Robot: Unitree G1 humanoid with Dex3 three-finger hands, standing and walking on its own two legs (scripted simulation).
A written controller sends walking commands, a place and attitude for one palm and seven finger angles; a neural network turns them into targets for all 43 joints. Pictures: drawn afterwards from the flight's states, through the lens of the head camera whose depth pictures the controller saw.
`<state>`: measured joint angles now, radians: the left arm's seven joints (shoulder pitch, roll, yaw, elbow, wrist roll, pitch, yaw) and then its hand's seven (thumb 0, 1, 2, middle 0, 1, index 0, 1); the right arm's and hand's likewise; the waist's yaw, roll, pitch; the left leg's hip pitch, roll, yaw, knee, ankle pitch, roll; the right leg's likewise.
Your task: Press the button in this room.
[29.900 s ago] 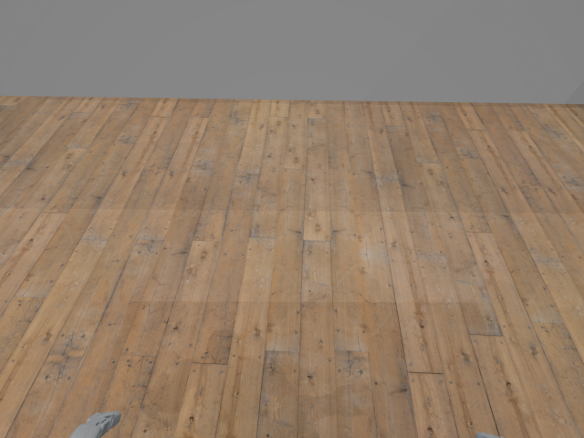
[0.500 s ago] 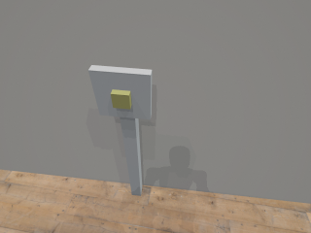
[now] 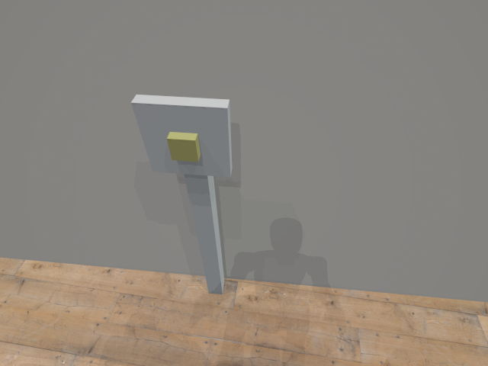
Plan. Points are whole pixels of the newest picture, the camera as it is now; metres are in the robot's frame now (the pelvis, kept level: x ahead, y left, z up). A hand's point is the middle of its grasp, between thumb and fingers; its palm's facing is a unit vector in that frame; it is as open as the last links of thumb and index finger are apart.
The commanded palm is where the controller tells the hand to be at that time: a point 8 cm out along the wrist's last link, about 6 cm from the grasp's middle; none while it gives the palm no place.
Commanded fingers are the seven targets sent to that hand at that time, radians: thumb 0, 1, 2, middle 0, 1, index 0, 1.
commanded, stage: come to a stop and stand still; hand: left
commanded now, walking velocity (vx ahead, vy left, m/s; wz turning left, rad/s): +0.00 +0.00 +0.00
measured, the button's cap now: (184, 146) +0.51 +0.16 +0.08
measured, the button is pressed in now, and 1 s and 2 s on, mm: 0 0 0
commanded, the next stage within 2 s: look again from close up in 0.22 s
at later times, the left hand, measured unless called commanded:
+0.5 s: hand out of the picture +0.04 +0.20 -0.17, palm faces -0.02 -0.96 -0.26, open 7.4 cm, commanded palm none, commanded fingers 0.00 0.90 0.90 -0.20 -0.30 -0.20 -0.30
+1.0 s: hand out of the picture +0.07 +0.21 -0.15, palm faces +0.13 -0.96 -0.24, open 7.4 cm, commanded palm +0.10 +0.25 -0.07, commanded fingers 0.00 0.90 0.90 -0.31 -0.42 -0.31 -0.42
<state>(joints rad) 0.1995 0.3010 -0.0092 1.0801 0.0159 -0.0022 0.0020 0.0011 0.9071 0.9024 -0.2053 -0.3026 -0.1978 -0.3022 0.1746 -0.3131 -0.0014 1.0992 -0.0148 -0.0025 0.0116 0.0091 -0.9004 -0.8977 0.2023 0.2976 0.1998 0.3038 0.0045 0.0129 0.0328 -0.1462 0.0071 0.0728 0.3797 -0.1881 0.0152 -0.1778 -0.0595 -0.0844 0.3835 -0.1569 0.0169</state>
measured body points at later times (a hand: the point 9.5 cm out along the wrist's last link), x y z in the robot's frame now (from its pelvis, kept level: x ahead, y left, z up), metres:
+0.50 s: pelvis +0.00 -0.01 +0.00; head +0.00 -0.01 +0.45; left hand +0.05 +0.25 -0.15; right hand +0.04 -0.28 -0.15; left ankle +0.01 +0.11 -0.74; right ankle +0.03 -0.13 -0.74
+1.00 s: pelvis +0.00 +0.00 +0.00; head +0.00 +0.00 +0.45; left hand +0.06 +0.26 -0.13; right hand +0.05 -0.27 -0.14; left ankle +0.01 +0.11 -0.74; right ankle +0.03 -0.13 -0.74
